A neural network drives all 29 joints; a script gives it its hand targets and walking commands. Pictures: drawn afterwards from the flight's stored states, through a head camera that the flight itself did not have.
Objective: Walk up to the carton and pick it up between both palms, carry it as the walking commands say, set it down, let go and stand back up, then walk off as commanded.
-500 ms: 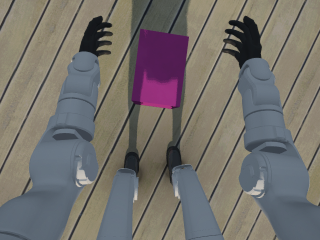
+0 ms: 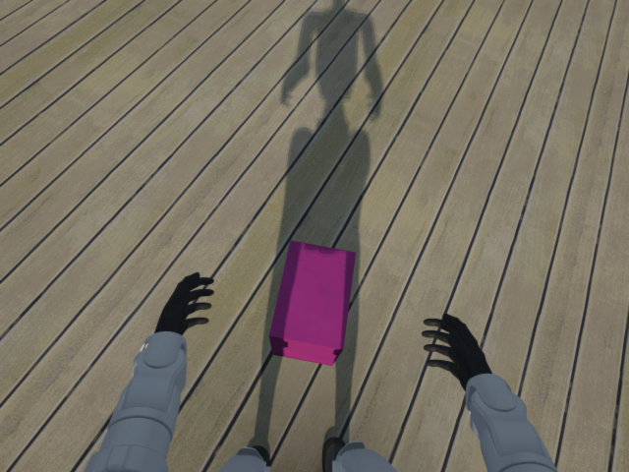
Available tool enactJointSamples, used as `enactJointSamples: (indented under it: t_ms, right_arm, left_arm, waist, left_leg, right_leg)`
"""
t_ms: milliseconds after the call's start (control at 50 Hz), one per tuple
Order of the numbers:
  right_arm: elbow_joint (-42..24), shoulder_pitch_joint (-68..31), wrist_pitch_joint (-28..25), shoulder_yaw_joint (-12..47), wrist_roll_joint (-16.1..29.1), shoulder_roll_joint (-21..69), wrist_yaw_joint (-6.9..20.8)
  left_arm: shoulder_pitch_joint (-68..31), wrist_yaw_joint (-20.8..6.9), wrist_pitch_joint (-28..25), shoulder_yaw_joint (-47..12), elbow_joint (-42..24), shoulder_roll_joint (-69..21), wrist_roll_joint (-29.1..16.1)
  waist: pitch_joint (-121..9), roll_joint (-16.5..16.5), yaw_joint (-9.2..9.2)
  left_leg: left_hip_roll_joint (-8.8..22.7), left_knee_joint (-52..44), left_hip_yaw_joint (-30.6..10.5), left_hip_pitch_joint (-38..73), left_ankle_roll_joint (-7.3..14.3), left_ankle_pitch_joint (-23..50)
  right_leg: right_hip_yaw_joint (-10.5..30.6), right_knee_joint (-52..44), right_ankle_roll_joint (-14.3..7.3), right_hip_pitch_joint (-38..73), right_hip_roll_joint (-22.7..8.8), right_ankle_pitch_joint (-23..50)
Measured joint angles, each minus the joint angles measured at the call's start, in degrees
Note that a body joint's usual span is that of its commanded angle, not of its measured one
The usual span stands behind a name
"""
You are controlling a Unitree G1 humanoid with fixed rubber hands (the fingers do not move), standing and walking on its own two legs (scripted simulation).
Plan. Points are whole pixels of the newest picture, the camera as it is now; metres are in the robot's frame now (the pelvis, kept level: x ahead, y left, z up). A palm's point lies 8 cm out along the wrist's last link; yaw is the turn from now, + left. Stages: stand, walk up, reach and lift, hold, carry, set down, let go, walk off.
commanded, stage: let go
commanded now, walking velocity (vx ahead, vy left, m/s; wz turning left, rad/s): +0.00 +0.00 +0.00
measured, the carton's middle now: (312, 305) +0.50 -0.03 -0.62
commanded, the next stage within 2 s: stand in 0.76 s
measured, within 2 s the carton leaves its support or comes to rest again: neither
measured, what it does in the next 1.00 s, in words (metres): shifts its weight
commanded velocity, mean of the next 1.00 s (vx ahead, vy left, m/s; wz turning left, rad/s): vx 0.00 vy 0.00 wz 0.00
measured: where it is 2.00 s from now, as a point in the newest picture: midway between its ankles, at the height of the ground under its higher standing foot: outside the picture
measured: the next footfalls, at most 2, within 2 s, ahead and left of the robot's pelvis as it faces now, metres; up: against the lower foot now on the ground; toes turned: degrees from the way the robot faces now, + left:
none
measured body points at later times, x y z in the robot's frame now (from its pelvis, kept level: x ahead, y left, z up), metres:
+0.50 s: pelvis +0.02 +0.02 +0.02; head +0.04 +0.02 +0.47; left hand +0.19 +0.24 -0.06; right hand +0.19 -0.20 -0.06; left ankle +0.00 +0.12 -0.72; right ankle +0.02 -0.11 -0.72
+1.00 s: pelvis +0.06 -0.01 +0.02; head +0.09 +0.00 +0.47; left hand +0.19 +0.27 -0.09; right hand +0.22 -0.29 -0.07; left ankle +0.00 +0.12 -0.72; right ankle +0.02 -0.11 -0.72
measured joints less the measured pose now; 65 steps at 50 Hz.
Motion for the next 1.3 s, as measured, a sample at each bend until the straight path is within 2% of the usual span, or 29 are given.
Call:
enactJointSamples:
  t_ms: [80,180,240,420,600,720,820,920,960,1080,1300]
  right_arm:
    - [-3.71,8.85,-1.80,1.05,-0.84,0.95,-1.06]
    - [-7.18,14.37,-2.83,1.25,0.02,-2.38,-1.86]
    - [-7.10,15.71,-1.81,1.76,0.04,-4.36,-1.69]
    - [-8.75,21.16,2.11,3.69,0.06,-2.63,0.04]
    - [-11.40,17.30,4.87,1.62,-1.18,-3.28,-0.67]
    - [-9.83,17.53,7.63,2.81,-0.02,-5.37,-2.21]
    - [-9.53,19.11,7.75,3.99,0.17,-4.23,-4.43]
    - [-2.43,17.51,2.66,3.14,-0.76,-6.91,-6.60]
    - [-0.44,17.15,0.84,2.19,-0.99,-8.38,-7.11]
    - [4.50,16.30,-2.03,1.12,-1.01,-10.82,-7.01]
    - [9.23,17.16,-3.56,3.19,-1.72,-9.96,-6.96]
  left_arm:
    - [9.59,-0.30,-1.62,-0.27,-1.43,1.70,-0.86]
    - [20.02,-1.62,-2.16,-3.04,-4.55,3.62,-5.31]
    - [22.19,-2.53,-1.95,-4.74,-6.33,4.03,-7.09]
    - [27.06,-4.61,1.44,-5.77,-10.55,5.21,-6.41]
    - [27.30,-5.14,3.77,-6.23,-12.75,5.33,-6.75]
    - [27.09,-3.89,2.75,-6.54,-10.59,5.95,-7.74]
    - [27.70,-3.89,1.48,-7.46,-9.45,7.28,-10.17]
    - [26.69,-1.05,-0.97,-7.70,-1.09,8.31,-5.66]
    - [26.48,-0.55,-1.60,-7.28,1.18,9.46,-4.74]
    - [25.55,-0.12,-2.70,-6.18,5.50,12.39,-4.72]
    - [24.68,-0.10,-3.78,-6.57,9.44,13.02,-4.63]
  waist:
    - [2.80,0.65,0.41]
    - [4.43,2.28,-0.13]
    - [5.49,2.62,0.01]
    - [10.07,1.96,2.17]
    - [12.25,3.29,2.22]
    - [9.33,3.01,3.42]
    - [8.30,0.82,3.02]
    - [7.04,1.56,1.86]
    - [7.03,1.88,1.97]
    - [6.18,3.02,2.83]
    - [3.16,3.69,2.91]
  left_leg:
    - [-0.17,-2.80,-0.11,8.77,0.46,-0.29]
    - [-0.73,-5.47,-0.15,17.38,1.32,-0.18]
    - [-1.10,-7.10,0.12,21.82,1.84,0.18]
    - [-0.64,-10.85,1.36,32.69,1.89,0.20]
    - [-0.01,-9.65,1.06,36.49,1.47,-2.26]
    - [0.42,-10.54,1.02,36.50,0.83,-3.24]
    - [0.77,-9.54,0.51,34.69,0.00,-4.25]
    - [1.97,-7.21,0.43,30.70,-0.31,-4.81]
    - [1.95,-7.56,0.61,30.11,-0.26,-4.70]
    - [1.83,-8.79,1.32,30.08,0.20,-3.90]
    - [0.74,-10.92,1.80,32.62,1.11,-2.39]
  right_leg:
    - [-0.08,-3.04,0.23,8.96,-0.39,0.04]
    - [-0.13,-5.91,0.90,17.82,-1.17,0.00]
    - [-0.01,-7.18,1.27,22.12,-1.72,0.04]
    - [0.79,-10.05,1.23,32.25,-1.66,0.05]
    - [0.13,-9.02,0.58,36.21,-1.13,-2.35]
    - [0.02,-8.56,-0.14,35.55,-0.74,-3.95]
    - [-0.83,-6.69,-1.07,33.52,-0.42,-5.57]
    - [-2.32,-7.80,-1.41,31.44,0.36,-4.89]
    - [-2.39,-7.95,-1.28,30.76,0.22,-4.67]
    - [-2.06,-9.41,-0.79,30.75,-0.08,-3.65]
    - [-1.80,-10.61,0.14,32.94,-1.33,-2.79]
